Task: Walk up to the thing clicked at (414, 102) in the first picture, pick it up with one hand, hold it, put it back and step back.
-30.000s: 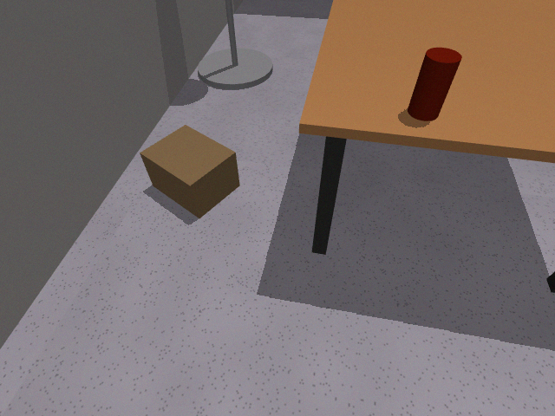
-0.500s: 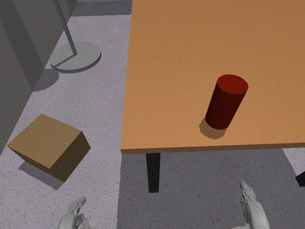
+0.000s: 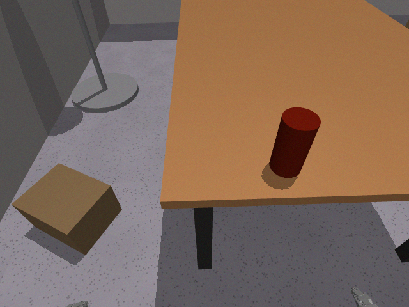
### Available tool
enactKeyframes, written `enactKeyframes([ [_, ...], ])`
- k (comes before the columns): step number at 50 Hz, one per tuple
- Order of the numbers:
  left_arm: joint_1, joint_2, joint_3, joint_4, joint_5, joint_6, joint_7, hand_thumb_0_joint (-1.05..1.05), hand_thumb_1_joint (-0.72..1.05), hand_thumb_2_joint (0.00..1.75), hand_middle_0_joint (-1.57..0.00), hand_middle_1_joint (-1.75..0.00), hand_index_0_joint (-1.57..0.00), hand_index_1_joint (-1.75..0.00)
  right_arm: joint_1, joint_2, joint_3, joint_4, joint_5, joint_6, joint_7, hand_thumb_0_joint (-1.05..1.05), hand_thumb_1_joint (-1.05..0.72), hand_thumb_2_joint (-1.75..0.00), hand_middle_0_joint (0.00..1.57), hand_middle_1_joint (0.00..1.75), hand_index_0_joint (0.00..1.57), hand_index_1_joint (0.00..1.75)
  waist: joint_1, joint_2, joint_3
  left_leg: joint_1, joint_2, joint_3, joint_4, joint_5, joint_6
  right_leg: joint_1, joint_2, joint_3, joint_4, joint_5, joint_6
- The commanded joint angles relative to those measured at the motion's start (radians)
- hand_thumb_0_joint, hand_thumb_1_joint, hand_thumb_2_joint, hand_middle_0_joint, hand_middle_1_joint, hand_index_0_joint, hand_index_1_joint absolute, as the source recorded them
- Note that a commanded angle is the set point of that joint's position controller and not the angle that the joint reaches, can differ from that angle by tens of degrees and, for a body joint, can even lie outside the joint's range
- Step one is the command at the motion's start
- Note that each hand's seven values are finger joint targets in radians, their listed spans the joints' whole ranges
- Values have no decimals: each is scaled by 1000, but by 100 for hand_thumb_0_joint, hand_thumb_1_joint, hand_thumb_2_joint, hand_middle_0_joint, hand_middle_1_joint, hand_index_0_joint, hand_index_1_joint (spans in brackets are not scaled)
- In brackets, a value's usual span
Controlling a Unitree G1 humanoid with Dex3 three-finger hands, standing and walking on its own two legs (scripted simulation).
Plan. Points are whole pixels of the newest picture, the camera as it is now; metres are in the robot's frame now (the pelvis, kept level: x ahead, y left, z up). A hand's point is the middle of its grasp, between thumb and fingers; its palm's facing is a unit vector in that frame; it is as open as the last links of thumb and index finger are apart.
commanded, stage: home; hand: right
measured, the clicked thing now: (292, 144) +0.46 -0.20 +0.05
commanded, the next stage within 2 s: stand in 1.56 s
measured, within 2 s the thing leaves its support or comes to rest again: neither
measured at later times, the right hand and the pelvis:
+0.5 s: hand out of the picture +0.01 -0.26 -0.13, palm faces -0.06 +0.93 -0.36, open 17.4 cm; pelvis -0.03 -0.01 +0.03, yaw +0 degrees
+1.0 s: hand out of the picture +0.06 -0.25 -0.12, palm faces -0.06 +0.93 -0.36, open 17.4 cm; pelvis -0.01 +0.00 +0.03, yaw +0 degrees
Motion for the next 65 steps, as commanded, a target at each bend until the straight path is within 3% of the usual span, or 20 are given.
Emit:
enactKeyframes([
  [1,-68,189,46,-50,-3,-30,2,0,90,90,-20,-30,-20,-30,-68,-168,-40,-19,10,-29,-4,0,55,-5,5,5,5,5,-13,-38,0,61,38,-45,-155,177,71,6,-71,114,-253,143,-91],
  [4,-81,204,43,-7,-9,-25,2,0,90,90,-20,-30,-20,-30,-62,-187,-33,50,9,-26,-1,0,56,-4,5,5,5,5,-21,-16,-16,98,52,-63,-214,182,72,36,-64,105,-271,142,-82],
  [7,-70,201,33,45,-15,-18,-2,0,90,90,-20,-30,-20,-30,-84,-207,-22,107,8,-22,1,0,56,-5,5,5,5,5,-5,1,13,65,69,-87,-293,113,72,93,-58,98,-317,84,-73],
  [10,-80,227,31,93,-14,-16,-5,0,90,90,-20,-30,-20,-30,-89,-204,-12,154,12,-17,4,0,57,-4,5,5,5,5,-15,-30,42,91,58,-75,-327,67,65,80,-74,130,-391,0,-71],
  [14,-70,230,25,139,-20,-16,-7,0,90,90,-20,-30,-20,-30,-94,-220,-4,209,15,-20,6,0,56,-5,5,5,5,5,-6,20,46,106,77,-97,-389,59,63,124,-65,107,-401,56,-63],
  [16,-64,236,25,161,-22,-15,-7,0,90,90,-20,-30,-20,-30,-100,-225,-4,228,17,-15,6,0,56,-5,5,5,5,5,0,14,72,81,69,-93,-404,10,60,126,-64,110,-425,13,-59],
  [19,-71,234,24,179,-22,-19,-6,0,90,90,-20,-30,-20,-30,-93,-223,-2,252,21,-15,7,0,56,-5,5,5,5,5,-3,0,38,114,70,-83,-397,80,59,156,-76,115,-440,53,-59],
  [21,-70,235,22,192,-22,-19,-5,0,90,90,-20,-30,-20,-30,-95,-215,-1,265,22,-13,8,0,56,-5,5,5,5,5,-7,-11,50,144,65,-75,-388,95,57,122,-81,124,-469,26,-57],
  [24,-77,229,22,206,-23,-17,-4,0,90,90,-20,-30,-20,-30,-93,-219,1,282,21,-11,8,0,56,-5,5,5,5,5,-8,17,60,122,76,-89,-421,54,58,142,-70,103,-457,50,-49],
  [27,-70,225,24,223,-23,-11,-6,0,90,90,-20,-30,-20,-30,-106,-223,0,291,19,-4,7,0,57,-4,5,5,5,5,-1,20,94,72,72,-98,-454,-46,58,130,-60,98,-465,-11,-44],
  [32,-68,217,22,237,-22,-16,-5,0,90,90,-20,-30,-20,-30,-116,-221,0,299,24,-7,7,0,55,-6,5,5,5,5,-2,22,53,112,85,-100,-451,32,58,163,-67,91,-450,87,-42],
  [37,-72,220,20,249,-24,-16,-4,0,90,90,-20,-30,-20,-30,-130,-221,0,308,27,-6,7,0,55,-5,5,5,5,5,-4,14,61,124,81,-96,-451,61,56,153,-69,88,-460,99,-39],
  [43,-78,213,15,260,-27,-21,-1,0,90,90,-20,-30,-20,-30,-152,-224,0,314,30,-12,4,0,55,-5,5,5,5,5,-6,17,-3,185,96,-86,-430,267,59,224,-86,76,-442,294,-39],
  [45,-88,215,16,264,-28,-19,0,0,90,90,-20,-30,-20,-30,-144,-222,2,322,31,-13,4,0,55,-5,5,5,5,5,-7,19,-5,187,96,-84,-441,299,53,239,-84,71,-435,300,-35],
  [48,-87,206,14,268,-28,-16,-1,0,90,90,-20,-30,-20,-30,-166,-224,1,326,30,-10,3,0,56,-5,5,5,5,5,-1,30,22,183,93,-85,-453,244,52,221,-84,67,-451,261,-32],
  [52,-103,214,18,269,-27,-17,2,0,90,90,-20,-30,-20,-30,-161,-222,-2,332,29,-10,1,0,55,-5,5,5,5,5,-7,11,-14,211,100,-77,-438,353,51,258,-93,67,-445,348,-32],
  [56,-106,208,17,271,-27,-15,3,0,90,90,-20,-30,-20,-30,-174,-217,-2,334,31,-9,2,0,54,-6,5,5,5,5,-5,17,-5,213,98,-74,-447,345,48,259,-92,58,-449,337,-30],
  [59,-121,214,22,270,-26,-14,3,0,90,90,-20,-30,-20,-30,-177,-214,-4,336,29,-5,3,0,55,-5,5,5,5,5,-9,14,21,196,90,-75,-471,233,46,230,-86,61,-468,248,-28],
  [62,-119,209,22,267,-25,-16,4,0,90,90,-20,-30,-20,-30,-181,-218,-6,334,30,-9,2,0,55,-5,5,5,5,5,-6,13,-13,220,98,-72,-453,359,45,265,-95,58,-454,344,-29],
  [65,-119,207,21,269,-28,-15,3,0,90,90,-20,-30,-20,-30,-183,-217,-7,339,30,-6,4,0,54,-6,5,5,5,5,-7,26,24,205,89,-70,-471,259,43,233,-88,59,-476,264,-27],
])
